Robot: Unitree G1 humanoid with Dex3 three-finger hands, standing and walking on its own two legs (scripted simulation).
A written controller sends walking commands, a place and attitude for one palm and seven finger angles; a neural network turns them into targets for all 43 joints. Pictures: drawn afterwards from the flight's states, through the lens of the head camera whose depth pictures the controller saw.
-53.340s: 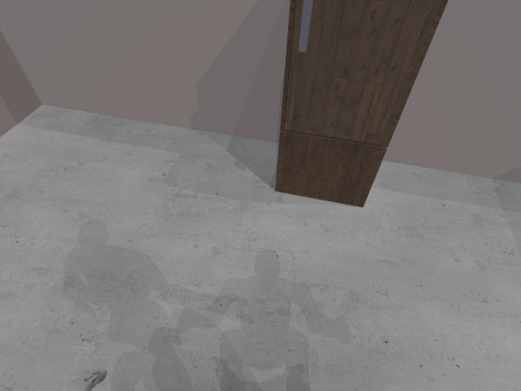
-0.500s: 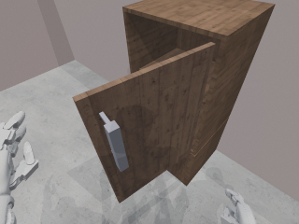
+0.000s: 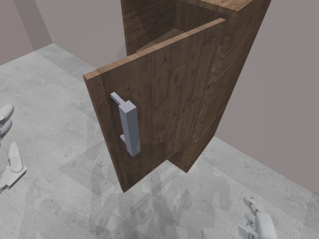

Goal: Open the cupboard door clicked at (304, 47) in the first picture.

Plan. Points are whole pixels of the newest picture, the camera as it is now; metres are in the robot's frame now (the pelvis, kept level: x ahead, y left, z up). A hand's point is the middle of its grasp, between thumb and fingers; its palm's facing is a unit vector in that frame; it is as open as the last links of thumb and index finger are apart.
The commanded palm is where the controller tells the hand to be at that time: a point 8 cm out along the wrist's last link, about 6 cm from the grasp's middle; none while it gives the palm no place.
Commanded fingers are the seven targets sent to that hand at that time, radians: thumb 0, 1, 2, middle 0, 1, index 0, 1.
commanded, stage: step back with the hand held close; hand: left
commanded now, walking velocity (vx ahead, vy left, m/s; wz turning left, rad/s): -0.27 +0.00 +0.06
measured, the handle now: (125, 126) +0.35 +0.11 +0.11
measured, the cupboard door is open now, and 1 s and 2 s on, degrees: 79 79 79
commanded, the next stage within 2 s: stop stepping back and stand still in 0.46 s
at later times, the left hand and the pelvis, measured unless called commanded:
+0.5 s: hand out of the picture +0.10 +0.30 +0.17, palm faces +0.46 -0.78 -0.42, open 7.4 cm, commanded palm +0.02 +0.33 +0.18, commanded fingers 0.00 0.90 0.90 -0.20 -0.30 -0.20 -0.30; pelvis -0.11 +0.03 -0.01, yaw +2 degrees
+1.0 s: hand out of the picture -0.01 +0.30 +0.16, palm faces +0.49 -0.79 -0.37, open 7.4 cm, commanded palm -0.06 +0.32 +0.18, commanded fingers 0.00 0.90 0.90 -0.20 -0.30 -0.20 -0.30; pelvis -0.20 +0.02 -0.01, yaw +0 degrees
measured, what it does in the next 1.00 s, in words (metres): walks backwards: left foot, then right foot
